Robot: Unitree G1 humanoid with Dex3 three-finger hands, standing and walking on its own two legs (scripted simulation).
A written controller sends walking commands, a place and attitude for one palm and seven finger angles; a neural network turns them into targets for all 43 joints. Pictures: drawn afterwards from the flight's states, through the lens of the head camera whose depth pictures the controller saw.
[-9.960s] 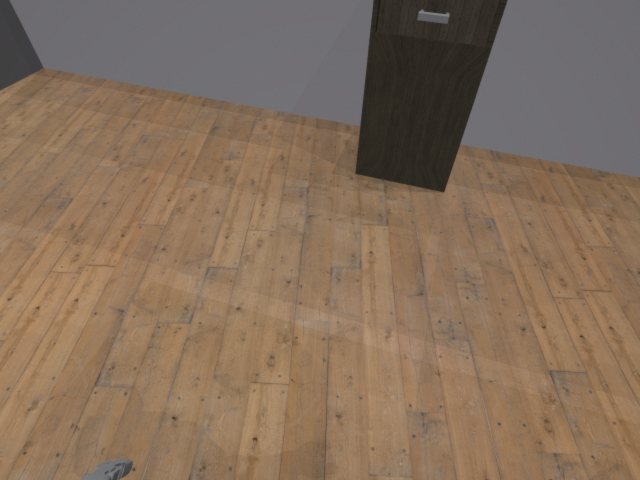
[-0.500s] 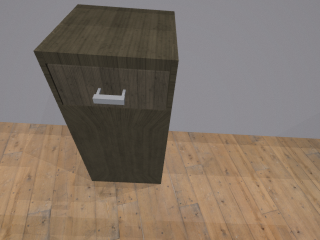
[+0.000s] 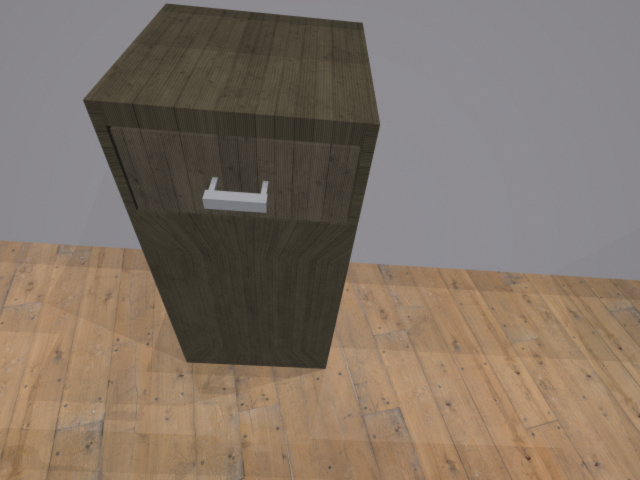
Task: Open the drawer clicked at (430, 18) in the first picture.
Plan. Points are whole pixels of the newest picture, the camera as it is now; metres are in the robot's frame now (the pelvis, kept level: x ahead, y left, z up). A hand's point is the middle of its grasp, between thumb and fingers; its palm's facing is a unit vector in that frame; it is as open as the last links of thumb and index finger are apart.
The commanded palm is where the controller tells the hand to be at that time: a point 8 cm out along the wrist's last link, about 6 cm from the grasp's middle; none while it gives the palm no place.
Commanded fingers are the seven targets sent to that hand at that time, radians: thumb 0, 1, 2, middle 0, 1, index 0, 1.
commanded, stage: come to a stop and stand still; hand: left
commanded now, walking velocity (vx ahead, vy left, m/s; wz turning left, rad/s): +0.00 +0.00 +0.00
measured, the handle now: (237, 192) +0.56 +0.18 +0.01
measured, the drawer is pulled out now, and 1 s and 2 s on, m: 0.00 0.00 0.00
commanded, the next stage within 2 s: look again from close up in 0.26 s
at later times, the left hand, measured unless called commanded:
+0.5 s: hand out of the picture -0.02 +0.16 -0.19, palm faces +0.01 -0.99 -0.12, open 7.4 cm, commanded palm none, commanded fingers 0.00 0.90 0.90 -0.20 -0.30 -0.20 -0.30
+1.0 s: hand out of the picture -0.03 +0.13 -0.18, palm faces +0.02 -1.00 -0.10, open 7.4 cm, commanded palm none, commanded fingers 0.00 0.90 0.90 -0.20 -0.30 -0.20 -0.30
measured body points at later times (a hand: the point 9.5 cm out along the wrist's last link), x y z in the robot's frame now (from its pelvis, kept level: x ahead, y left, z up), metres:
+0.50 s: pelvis +0.00 +0.01 +0.00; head +0.00 +0.04 +0.45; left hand -0.02 +0.21 -0.17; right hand -0.05 -0.19 -0.15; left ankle -0.01 +0.03 -0.74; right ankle -0.02 -0.14 -0.74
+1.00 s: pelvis +0.00 +0.00 +0.00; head +0.01 +0.02 +0.45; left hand -0.03 +0.19 -0.17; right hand -0.03 -0.21 -0.15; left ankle -0.01 +0.03 -0.74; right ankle -0.02 -0.14 -0.74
